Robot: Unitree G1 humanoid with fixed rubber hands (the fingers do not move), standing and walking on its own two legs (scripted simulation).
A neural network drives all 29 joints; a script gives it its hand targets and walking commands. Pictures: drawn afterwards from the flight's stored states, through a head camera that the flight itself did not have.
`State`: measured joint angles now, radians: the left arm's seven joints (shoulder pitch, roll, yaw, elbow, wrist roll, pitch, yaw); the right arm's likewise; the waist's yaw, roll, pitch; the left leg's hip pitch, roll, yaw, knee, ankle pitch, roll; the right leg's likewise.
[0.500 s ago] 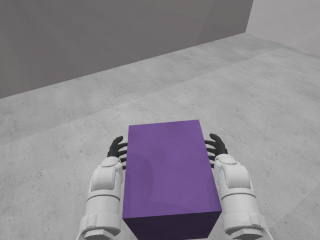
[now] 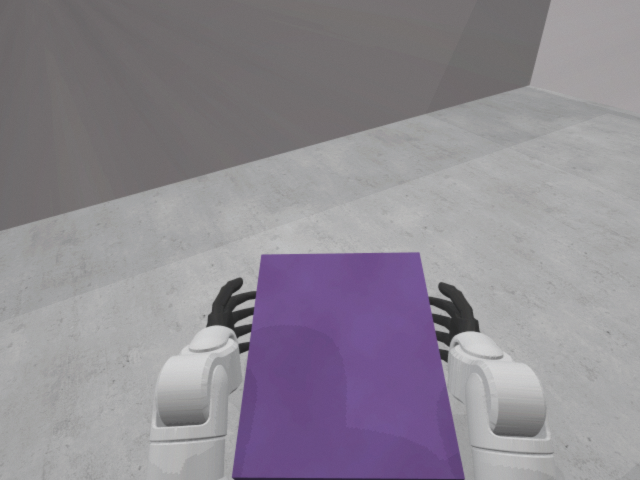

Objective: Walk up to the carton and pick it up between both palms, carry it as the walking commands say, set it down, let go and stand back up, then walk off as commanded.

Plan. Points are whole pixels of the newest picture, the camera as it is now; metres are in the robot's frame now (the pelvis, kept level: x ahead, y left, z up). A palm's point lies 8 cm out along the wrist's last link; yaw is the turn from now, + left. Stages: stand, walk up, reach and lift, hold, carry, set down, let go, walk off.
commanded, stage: carry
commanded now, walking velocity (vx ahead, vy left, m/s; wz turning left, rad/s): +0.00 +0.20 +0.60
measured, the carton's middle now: (341, 386) +0.24 +0.01 +0.03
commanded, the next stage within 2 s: none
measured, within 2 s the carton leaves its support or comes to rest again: neither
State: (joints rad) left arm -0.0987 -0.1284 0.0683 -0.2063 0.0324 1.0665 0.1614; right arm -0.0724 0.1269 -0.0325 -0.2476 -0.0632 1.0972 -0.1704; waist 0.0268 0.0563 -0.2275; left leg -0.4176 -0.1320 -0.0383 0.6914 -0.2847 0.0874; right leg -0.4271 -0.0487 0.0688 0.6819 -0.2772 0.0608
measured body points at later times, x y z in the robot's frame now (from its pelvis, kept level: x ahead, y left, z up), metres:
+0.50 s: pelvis -0.06 +0.06 +0.01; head -0.10 +0.02 +0.46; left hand +0.16 +0.25 +0.10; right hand +0.22 -0.03 +0.09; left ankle -0.04 +0.18 -0.65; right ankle -0.02 -0.04 -0.72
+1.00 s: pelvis -0.13 +0.19 -0.02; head -0.13 +0.18 +0.43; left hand +0.03 +0.45 +0.06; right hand +0.16 +0.20 +0.05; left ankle -0.10 +0.30 -0.72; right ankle -0.07 +0.14 -0.72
